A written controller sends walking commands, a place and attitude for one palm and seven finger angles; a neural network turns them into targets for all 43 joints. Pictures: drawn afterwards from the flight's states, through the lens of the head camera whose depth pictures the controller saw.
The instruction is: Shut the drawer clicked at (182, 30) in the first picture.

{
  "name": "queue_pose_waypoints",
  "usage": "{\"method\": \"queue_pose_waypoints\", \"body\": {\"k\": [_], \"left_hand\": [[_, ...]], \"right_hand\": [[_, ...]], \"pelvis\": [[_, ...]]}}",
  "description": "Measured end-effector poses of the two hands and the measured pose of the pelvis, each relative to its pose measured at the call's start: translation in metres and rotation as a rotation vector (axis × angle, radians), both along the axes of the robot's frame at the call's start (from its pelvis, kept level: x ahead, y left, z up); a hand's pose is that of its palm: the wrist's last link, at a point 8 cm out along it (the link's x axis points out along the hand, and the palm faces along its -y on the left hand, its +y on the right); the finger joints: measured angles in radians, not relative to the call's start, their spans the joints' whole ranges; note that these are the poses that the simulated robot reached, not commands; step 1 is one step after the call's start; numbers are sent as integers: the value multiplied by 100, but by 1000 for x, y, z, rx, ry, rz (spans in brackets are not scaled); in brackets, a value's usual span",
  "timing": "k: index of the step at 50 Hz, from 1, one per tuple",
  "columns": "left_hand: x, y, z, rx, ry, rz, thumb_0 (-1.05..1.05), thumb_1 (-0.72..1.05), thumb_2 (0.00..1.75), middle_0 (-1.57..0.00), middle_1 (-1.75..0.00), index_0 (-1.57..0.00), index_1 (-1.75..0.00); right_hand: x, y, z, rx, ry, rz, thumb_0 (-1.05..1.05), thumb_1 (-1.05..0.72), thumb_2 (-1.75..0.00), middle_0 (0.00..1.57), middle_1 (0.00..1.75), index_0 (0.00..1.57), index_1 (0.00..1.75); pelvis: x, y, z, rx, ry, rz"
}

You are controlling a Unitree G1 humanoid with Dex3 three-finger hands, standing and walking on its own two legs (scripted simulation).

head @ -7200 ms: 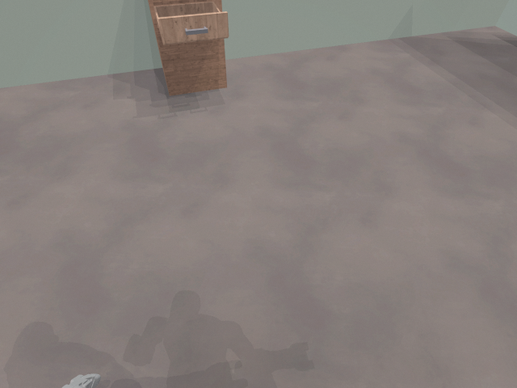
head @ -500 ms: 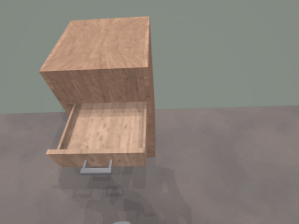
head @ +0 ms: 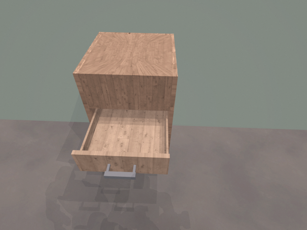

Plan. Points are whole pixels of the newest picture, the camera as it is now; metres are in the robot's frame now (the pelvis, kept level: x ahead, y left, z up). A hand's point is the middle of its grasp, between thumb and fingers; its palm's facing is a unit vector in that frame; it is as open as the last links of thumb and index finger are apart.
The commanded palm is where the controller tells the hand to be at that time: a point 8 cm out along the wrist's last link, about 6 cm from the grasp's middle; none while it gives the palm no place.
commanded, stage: come to a stop and stand still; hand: left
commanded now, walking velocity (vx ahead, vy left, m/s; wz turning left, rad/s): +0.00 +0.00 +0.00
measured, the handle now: (120, 170) +0.39 +0.16 -0.22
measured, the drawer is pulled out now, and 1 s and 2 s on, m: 0.26 0.26 0.26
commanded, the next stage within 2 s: look again from close up in 0.30 s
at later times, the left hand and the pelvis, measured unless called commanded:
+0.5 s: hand out of the picture -0.02 +0.15 -0.16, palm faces +0.05 -0.98 -0.18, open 7.4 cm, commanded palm none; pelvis +0.01 -0.01 +0.01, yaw +1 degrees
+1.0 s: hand out of the picture +0.02 +0.12 -0.16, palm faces +0.03 -0.98 -0.19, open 7.4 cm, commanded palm none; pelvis +0.03 -0.04 +0.01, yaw +1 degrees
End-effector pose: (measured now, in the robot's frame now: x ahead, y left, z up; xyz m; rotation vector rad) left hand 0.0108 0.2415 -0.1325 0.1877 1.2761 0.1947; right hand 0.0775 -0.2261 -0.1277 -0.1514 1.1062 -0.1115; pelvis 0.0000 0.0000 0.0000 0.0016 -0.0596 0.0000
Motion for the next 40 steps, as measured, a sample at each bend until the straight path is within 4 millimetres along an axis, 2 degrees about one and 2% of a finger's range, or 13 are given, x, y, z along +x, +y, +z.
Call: {"method": "queue_pose_waypoints", "body": {"k": [9,15,19,25,31,40], "left_hand": [[-49,-8,1,-26,93,51,0,91,90,-20,-30,-19,-30],[-61,-22,0,-55,145,53,0,91,90,-20,-30,-19,-30],[-55,-33,-1,-70,151,45,0,90,90,-20,-30,-19,-30],[-35,-46,0,-78,124,32,0,90,90,-20,-30,-19,-30],[-13,-57,1,-71,96,16,0,91,90,-20,-30,-20,-30],[1,-64,4,-53,90,13,1,92,90,-20,-30,-19,-30]], "right_hand": [[-34,-1,-6,-5,109,3,0,-92,-90,20,30,20,30],[-59,-2,-8,0,180,-24,1,-91,-90,20,30,20,30],[-72,-2,-9,9,222,-41,1,-91,-90,20,30,20,30],[-82,-3,-11,30,264,-55,1,-91,-90,20,30,20,30],[-81,-5,-12,49,277,-65,1,-91,-90,20,30,20,30],[-71,-16,-14,57,279,-66,1,-91,-90,20,30,20,30]], "pelvis": [[-2,5,4,2,13,23],[1,2,7,5,19,19],[4,-3,8,8,21,17],[10,-11,10,10,24,17],[17,-21,11,12,26,16],[25,-35,12,11,27,13]]}}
